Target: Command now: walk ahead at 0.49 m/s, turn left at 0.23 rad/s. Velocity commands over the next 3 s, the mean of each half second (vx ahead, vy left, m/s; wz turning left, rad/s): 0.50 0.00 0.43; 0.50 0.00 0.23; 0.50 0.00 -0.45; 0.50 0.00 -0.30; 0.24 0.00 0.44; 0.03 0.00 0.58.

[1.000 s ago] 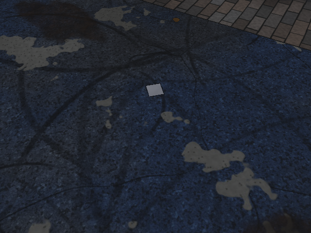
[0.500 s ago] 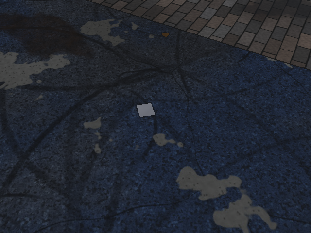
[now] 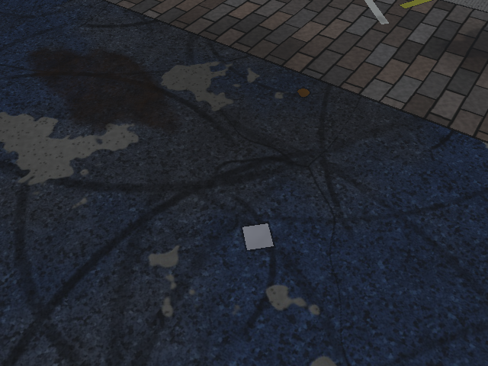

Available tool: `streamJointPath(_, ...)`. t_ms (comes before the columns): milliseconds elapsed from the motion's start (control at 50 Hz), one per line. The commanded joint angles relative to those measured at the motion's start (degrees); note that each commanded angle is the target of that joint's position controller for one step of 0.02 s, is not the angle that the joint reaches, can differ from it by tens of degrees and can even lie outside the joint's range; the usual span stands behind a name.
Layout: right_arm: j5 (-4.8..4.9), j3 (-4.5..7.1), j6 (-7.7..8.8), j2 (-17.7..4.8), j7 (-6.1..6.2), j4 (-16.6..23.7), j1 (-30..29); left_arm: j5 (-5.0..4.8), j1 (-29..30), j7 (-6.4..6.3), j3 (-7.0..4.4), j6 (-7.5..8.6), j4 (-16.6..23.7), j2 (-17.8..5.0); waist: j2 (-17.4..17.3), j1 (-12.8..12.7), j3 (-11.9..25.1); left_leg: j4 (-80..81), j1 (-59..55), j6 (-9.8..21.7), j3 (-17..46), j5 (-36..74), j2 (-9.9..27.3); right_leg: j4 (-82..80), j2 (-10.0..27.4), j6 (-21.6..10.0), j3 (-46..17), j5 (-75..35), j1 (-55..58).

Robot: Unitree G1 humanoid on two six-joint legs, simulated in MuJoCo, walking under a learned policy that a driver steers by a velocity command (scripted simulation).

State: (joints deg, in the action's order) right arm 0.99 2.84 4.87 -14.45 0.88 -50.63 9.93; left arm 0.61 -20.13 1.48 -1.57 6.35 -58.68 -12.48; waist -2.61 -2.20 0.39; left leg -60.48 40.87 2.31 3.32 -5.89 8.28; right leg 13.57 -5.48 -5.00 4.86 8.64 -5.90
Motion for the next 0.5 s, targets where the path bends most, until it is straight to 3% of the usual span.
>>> streamJointPath(20,-0.01,0.31,0.07,-1.8,-0.37,2.38,0.53,0.01,2.13,-1.18,-1.35,0.76,3.31,-8.26,4.38,1.7,-3.38,8.5,1.32,-0.3,0.92,9.13,0.6,-8.08,16.58,-7.18,-7.52,-11.83,-3.22)
streamJointPath(140,0.36,-0.57,0.36,-0.68,-2.41,6.87,-10.24,-0.61,-2.92,-1.8,-1.48,-0.18,1.53,-9.35,4.04,-2.43,-5.82,22.4,3.22,0.91,-1.92,11.92,-2.47,-6.53,18.86,-5.15,-1.99,-12.92,7.63)
streamJointPath(200,0.44,-0.66,0.54,-0.86,-3.93,9.59,-12.69,-0.8,-3.12,-2.05,-1.77,-1.46,1.42,-10.14,4.46,-2.21,-6.13,24.71,3.94,2.5,-4.23,4.86,-3.58,-1.79,20.95,-4.08,-0.26,-20.07,13.5)
streamJointPath(240,0.34,0.13,0.53,-2.58,-4.63,10.37,-9.86,-0.82,-0.75,-2.47,-2.17,-2.25,2.7,-11.89,6.76,0.46,-2.95,24.97,-3.83,4.44,-8.16,-1.27,-6.92,5.62,20.94,-2.69,2.03,-39.3,13.88)
streamJointPath(260,0.37,1.15,0.44,-4.32,-4.73,9.54,-4.41,-0.64,0.33,-2.74,-2.34,-2.75,3.39,-12.55,8.0,3.56,0.68,25.02,-11.57,5.67,-9.94,-2.92,-9.46,13.46,20.37,-1.86,3.37,-48.91,12.93)
streamJointPath(280,0.54,2.97,0.35,-7.41,-4.49,7.14,5.19,-0.53,1.36,-2.99,-2.19,-3.16,4.29,-12.38,7.21,8.42,5.71,28.3,-24.67,7.61,-10.0,-0.39,-12.04,25.94,18.09,-0.19,5.12,-50.57,8.53)
streamJointPath(300,0.22,5.12,-0.14,-13.59,-3.36,5.43,15.08,0.08,1.05,-3.14,-1.48,-2.6,6.3,-11.21,0.1,11.82,12.13,30.14,-43.24,11.77,5.22,0.44,-2.98,45.31,14.99,2.24,5.93,-33.02,-6.59)
streamJointPath(320,-0.03,5.55,0.06,-17.92,-3.27,6.03,14.87,1.07,-5.58,-1.55,1.37,-0.27,8.22,-1.92,-13.3,5.07,19.25,36.65,-63.25,23.11,38.63,-7.29,11.11,64.58,1.95,5.29,-1.0,21.23,-32.18)
streamJointPath(340,-0.38,4.31,0.11,-12.33,-2.94,6.06,17.09,-1.23,0.63,-0.62,-0.17,2.45,9.03,-8.63,-7.85,9.15,21.56,42.68,-65.3,21.89,43.45,-9.6,11.03,69.63,3.68,3.48,-11.45,22.17,-38.81)
streamJointPath(360,-0.58,3.64,0.3,-9.76,-2.57,6.46,13.79,-2.98,6.2,-0.37,-0.83,3.67,11.38,-10.75,-5.95,8.74,12.81,42.88,-59.04,18.53,33.95,-4.62,8.93,68.22,6.53,2.09,-11.01,16.99,-42.87)
streamJointPath(380,-0.33,3.08,0.34,-8.14,-2.56,7.9,8.79,-2.33,8.0,-0.77,-0.75,3.98,11.88,-10.32,1.34,6.16,8.62,43.45,-49.59,16.59,26.43,1.44,6.46,63.43,9.27,1.92,-10.58,12.09,-40.18)
streamJointPath(400,-0.51,2.55,0.24,-6.52,-2.68,9.36,4.81,-1.28,8.2,-1.26,-1.31,3.53,11.68,-10.35,4.13,3.72,5.64,44.57,-41.08,15.28,21.15,7.34,4.27,58.62,10.93,2.53,-9.99,9.74,-35.97)
streamJointPath(420,-1.02,2.09,0.23,-5.5,-2.63,10.21,3.08,-0.92,6.87,-1.33,-1.69,2.53,12.04,-10.28,3.44,1.6,4.77,46.11,-35.98,14.85,18.54,9.96,2.69,56.08,12.14,3.11,-10.4,8.68,-31.94)
streamJointPath(440,-0.85,2.15,0.21,-5.78,-2.57,10.47,2.69,-0.55,6.21,-1.38,-1.82,1.63,12.6,-9.52,2.77,0.61,3.9,47.14,-32.97,15.0,17.38,11.41,1.78,53.37,12.34,4.02,-10.06,8.32,-30.31)
streamJointPath(500,-0.26,2.84,0.39,-8.33,-1.51,10.34,4.9,0.54,9.31,-1.93,-1.74,0.16,14.86,-7.72,1.54,0.53,1.46,48.65,-26.98,15.1,12.35,15.96,-0.46,43.95,11.33,7.01,-7.99,2.9,-29.99)
